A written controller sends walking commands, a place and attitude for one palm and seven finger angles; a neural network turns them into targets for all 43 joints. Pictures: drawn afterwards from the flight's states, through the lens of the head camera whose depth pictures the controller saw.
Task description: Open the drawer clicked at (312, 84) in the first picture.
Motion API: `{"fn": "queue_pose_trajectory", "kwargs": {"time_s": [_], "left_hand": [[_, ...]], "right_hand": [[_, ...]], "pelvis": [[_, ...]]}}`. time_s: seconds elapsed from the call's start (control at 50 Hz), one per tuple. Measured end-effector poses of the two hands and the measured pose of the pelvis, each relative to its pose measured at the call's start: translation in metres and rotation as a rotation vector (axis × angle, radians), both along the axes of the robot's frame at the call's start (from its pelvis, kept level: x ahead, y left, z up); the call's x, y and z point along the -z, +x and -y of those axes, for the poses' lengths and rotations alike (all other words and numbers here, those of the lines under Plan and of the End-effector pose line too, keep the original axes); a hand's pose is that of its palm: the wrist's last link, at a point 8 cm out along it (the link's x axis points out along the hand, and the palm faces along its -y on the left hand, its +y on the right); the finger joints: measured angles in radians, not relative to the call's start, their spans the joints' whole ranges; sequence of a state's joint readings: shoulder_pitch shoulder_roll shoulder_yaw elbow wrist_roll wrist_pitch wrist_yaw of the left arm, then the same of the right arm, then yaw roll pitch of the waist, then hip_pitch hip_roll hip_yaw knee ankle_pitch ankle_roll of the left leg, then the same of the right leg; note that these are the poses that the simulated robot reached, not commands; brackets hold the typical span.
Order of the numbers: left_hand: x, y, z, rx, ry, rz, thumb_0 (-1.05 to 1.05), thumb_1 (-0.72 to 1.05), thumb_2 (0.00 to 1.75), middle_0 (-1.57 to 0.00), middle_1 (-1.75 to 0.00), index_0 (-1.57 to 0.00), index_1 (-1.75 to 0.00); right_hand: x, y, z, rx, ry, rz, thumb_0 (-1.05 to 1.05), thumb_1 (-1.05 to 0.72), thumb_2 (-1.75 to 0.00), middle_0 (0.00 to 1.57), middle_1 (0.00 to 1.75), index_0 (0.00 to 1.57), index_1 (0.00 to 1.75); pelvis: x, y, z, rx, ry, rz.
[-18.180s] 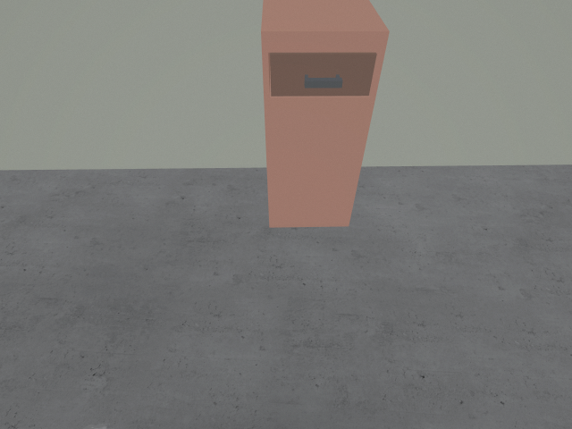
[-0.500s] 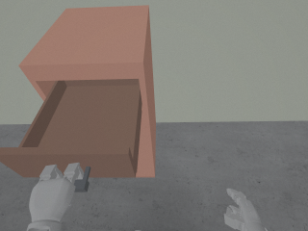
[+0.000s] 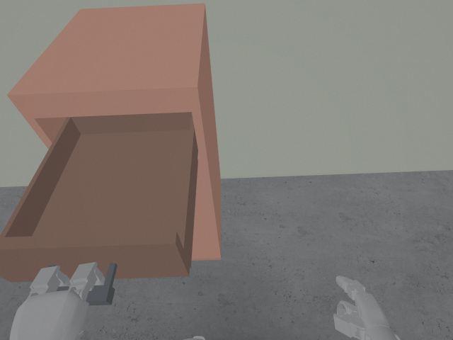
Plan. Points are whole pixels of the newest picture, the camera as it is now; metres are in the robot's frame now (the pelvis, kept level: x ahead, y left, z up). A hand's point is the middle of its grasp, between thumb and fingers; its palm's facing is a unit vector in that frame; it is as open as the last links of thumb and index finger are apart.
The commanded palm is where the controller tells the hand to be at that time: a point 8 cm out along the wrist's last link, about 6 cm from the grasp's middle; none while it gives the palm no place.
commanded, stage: pull the drawer open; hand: left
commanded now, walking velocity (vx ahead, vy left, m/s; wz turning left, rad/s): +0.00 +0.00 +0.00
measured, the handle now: (77, 282) +0.20 +0.26 +0.03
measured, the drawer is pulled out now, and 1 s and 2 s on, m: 0.30 0.30 0.29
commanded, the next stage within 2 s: open the thumb to release the handle in 0.38 s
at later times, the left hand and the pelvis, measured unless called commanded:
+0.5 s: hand (73, 325) +0.14 +0.25 +0.01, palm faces -0.03 -0.07 -1.00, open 5.8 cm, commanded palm +0.12 +0.25 +0.06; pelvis +0.01 +0.00 +0.00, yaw +0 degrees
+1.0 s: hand (72, 325) +0.14 +0.25 +0.01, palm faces -0.02 -0.08 -1.00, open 12.5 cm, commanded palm +0.12 +0.26 +0.06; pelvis -0.01 -0.01 +0.01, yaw +2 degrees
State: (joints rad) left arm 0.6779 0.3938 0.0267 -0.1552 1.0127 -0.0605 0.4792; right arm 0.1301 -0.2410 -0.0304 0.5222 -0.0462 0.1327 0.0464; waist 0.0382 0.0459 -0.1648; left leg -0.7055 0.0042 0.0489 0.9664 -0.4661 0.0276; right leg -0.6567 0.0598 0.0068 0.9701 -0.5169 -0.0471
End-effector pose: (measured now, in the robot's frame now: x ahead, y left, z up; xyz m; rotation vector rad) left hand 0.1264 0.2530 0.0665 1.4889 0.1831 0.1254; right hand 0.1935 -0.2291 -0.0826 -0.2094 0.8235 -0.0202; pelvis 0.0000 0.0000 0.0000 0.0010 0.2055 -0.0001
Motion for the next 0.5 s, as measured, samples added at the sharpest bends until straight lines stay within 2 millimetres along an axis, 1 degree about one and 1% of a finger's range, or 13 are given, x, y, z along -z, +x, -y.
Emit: {"fn": "queue_pose_trajectory", "kwargs": {"time_s": [0.24, 0.5], "left_hand": [[0.000, -0.001, 0.000, 0.005, -0.004, -0.003, 0.02, 0.70, 0.74, -0.28, -1.32, -0.39, -1.32], [0.000, -0.001, 0.000, 0.002, 0.005, 0.003, 0.02, 0.69, 0.76, -0.29, -1.32, -0.39, -1.32]], "right_hand": [[0.003, 0.006, -0.008, -0.006, 0.017, -0.002, 0.01, -0.90, -0.90, 0.20, 0.30, 0.20, 0.30], [0.005, 0.011, -0.012, -0.021, 0.018, -0.005, 0.01, -0.90, -0.90, 0.20, 0.30, 0.20, 0.30]], "pelvis": [[0.002, 0.004, -0.001, 0.002, -0.002, -0.014], [0.002, 0.006, -0.002, -0.010, -0.006, -0.014]]}}
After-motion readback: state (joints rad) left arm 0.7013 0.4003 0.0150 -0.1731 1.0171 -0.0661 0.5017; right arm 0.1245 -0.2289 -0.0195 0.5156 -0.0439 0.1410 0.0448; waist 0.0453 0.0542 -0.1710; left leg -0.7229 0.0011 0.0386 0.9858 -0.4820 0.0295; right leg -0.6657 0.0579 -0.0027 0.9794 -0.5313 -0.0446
